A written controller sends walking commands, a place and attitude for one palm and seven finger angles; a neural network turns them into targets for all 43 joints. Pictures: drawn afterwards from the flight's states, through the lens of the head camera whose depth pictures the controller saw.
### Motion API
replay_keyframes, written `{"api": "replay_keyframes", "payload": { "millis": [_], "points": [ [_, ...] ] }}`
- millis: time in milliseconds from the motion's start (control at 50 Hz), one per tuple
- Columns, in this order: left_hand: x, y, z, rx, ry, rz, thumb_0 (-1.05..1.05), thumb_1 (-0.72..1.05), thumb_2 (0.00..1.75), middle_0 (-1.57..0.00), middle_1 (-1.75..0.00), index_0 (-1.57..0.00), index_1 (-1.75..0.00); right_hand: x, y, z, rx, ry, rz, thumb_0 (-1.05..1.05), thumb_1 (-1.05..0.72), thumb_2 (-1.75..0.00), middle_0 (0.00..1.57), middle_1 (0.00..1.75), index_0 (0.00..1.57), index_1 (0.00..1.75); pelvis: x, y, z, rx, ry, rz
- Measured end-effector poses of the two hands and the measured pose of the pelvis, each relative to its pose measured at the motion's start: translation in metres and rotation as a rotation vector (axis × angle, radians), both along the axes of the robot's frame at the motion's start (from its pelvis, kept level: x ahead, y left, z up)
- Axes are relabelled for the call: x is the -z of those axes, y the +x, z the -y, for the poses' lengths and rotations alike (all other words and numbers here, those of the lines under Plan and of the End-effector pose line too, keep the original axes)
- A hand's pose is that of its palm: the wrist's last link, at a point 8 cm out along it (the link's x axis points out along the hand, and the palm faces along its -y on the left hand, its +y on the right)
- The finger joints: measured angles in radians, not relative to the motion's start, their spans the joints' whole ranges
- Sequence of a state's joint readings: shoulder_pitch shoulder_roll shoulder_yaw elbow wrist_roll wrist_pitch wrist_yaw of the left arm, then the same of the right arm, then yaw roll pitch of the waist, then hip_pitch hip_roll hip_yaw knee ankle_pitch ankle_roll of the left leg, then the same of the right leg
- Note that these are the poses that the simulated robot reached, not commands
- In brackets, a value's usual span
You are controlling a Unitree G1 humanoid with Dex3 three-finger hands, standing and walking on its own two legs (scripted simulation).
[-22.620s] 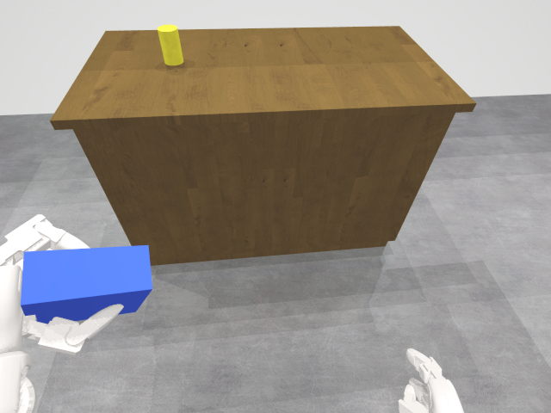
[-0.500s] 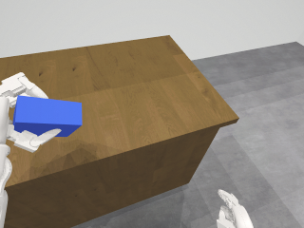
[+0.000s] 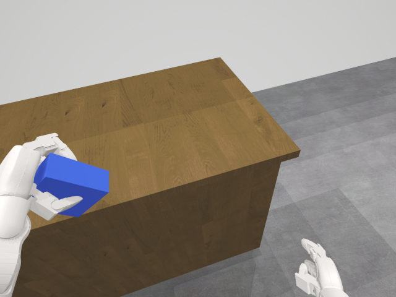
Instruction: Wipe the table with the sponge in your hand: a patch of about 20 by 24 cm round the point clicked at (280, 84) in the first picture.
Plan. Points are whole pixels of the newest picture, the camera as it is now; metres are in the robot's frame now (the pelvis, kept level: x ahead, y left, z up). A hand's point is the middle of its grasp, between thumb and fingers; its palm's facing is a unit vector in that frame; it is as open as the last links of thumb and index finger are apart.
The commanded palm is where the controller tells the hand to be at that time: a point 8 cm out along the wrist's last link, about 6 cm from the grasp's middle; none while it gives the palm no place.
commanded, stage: turn the palm down, sponge in hand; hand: left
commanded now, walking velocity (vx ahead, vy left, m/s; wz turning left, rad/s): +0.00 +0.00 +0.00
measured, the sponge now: (75, 190) +0.26 +0.27 +0.12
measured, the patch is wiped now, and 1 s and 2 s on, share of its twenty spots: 0.00 0.00 0.00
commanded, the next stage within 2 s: move the sponge above the wiping area in 1.58 s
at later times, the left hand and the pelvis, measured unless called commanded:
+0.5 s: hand (68, 172) +0.26 +0.26 +0.18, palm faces +0.22 -0.37 -0.90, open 9.3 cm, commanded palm +0.22 +0.29 +0.24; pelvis +0.03 +0.00 +0.00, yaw -2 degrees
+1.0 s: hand (32, 168) +0.24 +0.30 +0.20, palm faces +0.23 -0.11 -0.97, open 9.3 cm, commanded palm +0.20 +0.31 +0.26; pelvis +0.00 +0.03 +0.01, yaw -2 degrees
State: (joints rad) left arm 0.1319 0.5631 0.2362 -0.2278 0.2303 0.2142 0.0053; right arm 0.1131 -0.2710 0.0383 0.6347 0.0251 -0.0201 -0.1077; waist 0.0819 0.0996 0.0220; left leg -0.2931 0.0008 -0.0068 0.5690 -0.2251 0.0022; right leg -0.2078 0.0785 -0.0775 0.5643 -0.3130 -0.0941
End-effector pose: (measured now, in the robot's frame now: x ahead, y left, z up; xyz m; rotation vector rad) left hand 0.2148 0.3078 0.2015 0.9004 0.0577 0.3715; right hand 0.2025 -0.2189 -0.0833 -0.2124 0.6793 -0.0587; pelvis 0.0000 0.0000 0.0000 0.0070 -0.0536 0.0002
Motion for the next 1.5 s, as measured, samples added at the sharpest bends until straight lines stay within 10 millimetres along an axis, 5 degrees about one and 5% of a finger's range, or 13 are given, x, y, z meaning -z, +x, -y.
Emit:
{"api": "replay_keyframes", "payload": {
  "millis": [160,260,380,540,640,740,880,1000,1140,1300,1500],
  "points": [
    [-0.024,0.011,0.036,0.156,0.128,0.068,0.0,-0.45,1.06,-0.82,-1.4,-0.81,-1.4,0.002,0.004,0.025,0.077,0.009,-0.022,0.01,-0.9,-0.9,0.2,0.3,0.21,0.3,0.002,0.024,0.01,0.049,0.024,-0.041],
    [-0.036,0.008,0.022,0.049,0.176,0.064,0.0,-0.45,1.06,-0.82,-1.4,-0.81,-1.4,0.006,0.007,0.037,0.108,-0.004,-0.048,0.01,-0.9,-0.9,0.2,0.3,0.21,0.3,0.003,0.035,0.009,0.045,0.024,-0.049],
    [-0.018,0.012,0.003,-0.055,0.2,-0.091,0.0,-0.45,1.06,-0.81,-1.41,-0.81,-1.41,0.008,0.013,0.04,0.12,-0.029,-0.048,0.01,-0.9,-0.9,0.2,0.29,0.2,0.3,0.003,0.033,0.004,0.033,0.025,-0.057],
    [-0.027,0.007,0.04,0.115,0.295,0.006,0.0,-0.45,1.06,-0.82,-1.4,-0.81,-1.4,-0.008,0.027,0.012,0.093,-0.001,0.039,0.01,-0.9,-0.9,0.19,0.29,0.2,0.3,0.001,0.026,-0.007,0.04,0.018,-0.05],
    [-0.046,0.005,0.014,-0.028,0.337,0.034,0.0,-0.45,1.06,-0.82,-1.4,-0.82,-1.4,-0.013,0.031,-0.011,0.055,0.044,0.05,0.01,-0.9,-0.9,0.2,0.29,0.2,0.3,-0.002,0.018,-0.013,0.038,0.011,-0.024],
    [-0.042,0.001,-0.015,-0.171,0.332,-0.087,0.0,-0.45,1.06,-0.82,-1.41,-0.81,-1.41,-0.016,0.032,-0.029,0.014,0.064,0.053,0.01,-0.9,-0.9,0.2,0.3,0.21,0.3,-0.005,0.008,-0.019,0.029,0.007,-0.005],
    [-0.022,-0.004,0.015,0.021,0.397,-0.18,0.0,-0.45,1.06,-0.81,-1.41,-0.81,-1.41,-0.025,0.037,-0.049,-0.035,0.049,0.082,0.01,-0.9,-0.9,0.2,0.3,0.21,0.3,-0.008,-0.001,-0.03,0.024,0.002,0.017],
    [-0.046,-0.006,0.007,0.002,0.505,-0.064,0.0,-0.45,1.06,-0.82,-1.4,-0.82,-1.4,-0.03,0.041,-0.065,-0.075,0.059,0.074,0.01,-0.9,-0.9,0.2,0.3,0.21,0.3,-0.01,-0.004,-0.034,0.031,-0.003,0.03],
    [-0.055,-0.007,-0.027,-0.18,0.446,-0.073,0.0,-0.45,1.06,-0.82,-1.41,-0.81,-1.41,-0.031,0.045,-0.074,-0.092,0.083,0.064,0.01,-0.9,-0.9,0.2,0.3,0.21,0.3,-0.012,-0.005,-0.039,0.024,-0.006,0.028],
    [-0.016,-0.003,0.003,-0.015,0.467,-0.194,0.0,-0.45,1.06,-0.82,-1.41,-0.81,-1.41,-0.032,0.05,-0.075,-0.103,0.059,0.07,0.01,-0.9,-0.9,0.2,0.3,0.21,0.3,-0.012,-0.002,-0.043,0.029,-0.003,0.031],
    [-0.058,0.004,-0.02,-0.147,0.513,-0.074,0.0,-0.46,1.06,-0.82,-1.41,-0.82,-1.4,-0.031,0.052,-0.074,-0.109,0.084,0.042,0.01,-0.9,-0.9,0.2,0.29,0.21,0.3,-0.013,0.003,-0.039,0.028,-0.005,0.033]
  ]
}}
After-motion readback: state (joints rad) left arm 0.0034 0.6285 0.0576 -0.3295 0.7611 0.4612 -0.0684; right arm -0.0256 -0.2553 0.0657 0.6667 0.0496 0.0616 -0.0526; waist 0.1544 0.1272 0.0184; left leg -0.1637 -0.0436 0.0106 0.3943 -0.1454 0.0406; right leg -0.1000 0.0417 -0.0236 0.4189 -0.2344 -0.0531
